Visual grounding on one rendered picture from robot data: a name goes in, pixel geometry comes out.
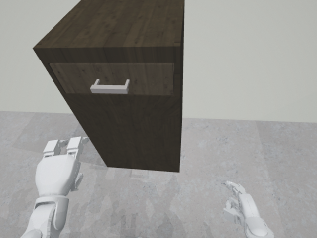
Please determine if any robot right hand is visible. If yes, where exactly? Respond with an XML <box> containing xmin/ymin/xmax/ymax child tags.
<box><xmin>223</xmin><ymin>181</ymin><xmax>261</xmax><ymax>227</ymax></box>

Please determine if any left robot forearm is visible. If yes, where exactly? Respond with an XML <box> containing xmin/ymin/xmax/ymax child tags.
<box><xmin>20</xmin><ymin>194</ymin><xmax>69</xmax><ymax>238</ymax></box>

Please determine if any right robot forearm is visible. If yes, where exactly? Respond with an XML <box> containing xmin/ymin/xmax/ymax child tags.
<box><xmin>243</xmin><ymin>216</ymin><xmax>274</xmax><ymax>238</ymax></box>

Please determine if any cabinet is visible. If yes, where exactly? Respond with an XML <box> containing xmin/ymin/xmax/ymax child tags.
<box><xmin>33</xmin><ymin>0</ymin><xmax>185</xmax><ymax>173</ymax></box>

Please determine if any robot left hand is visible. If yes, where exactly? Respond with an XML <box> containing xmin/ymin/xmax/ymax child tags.
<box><xmin>35</xmin><ymin>136</ymin><xmax>90</xmax><ymax>197</ymax></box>

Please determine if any drawer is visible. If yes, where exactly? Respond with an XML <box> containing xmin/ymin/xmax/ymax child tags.
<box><xmin>50</xmin><ymin>63</ymin><xmax>175</xmax><ymax>96</ymax></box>

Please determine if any handle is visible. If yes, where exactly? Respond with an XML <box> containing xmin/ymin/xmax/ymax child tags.
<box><xmin>90</xmin><ymin>79</ymin><xmax>130</xmax><ymax>94</ymax></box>

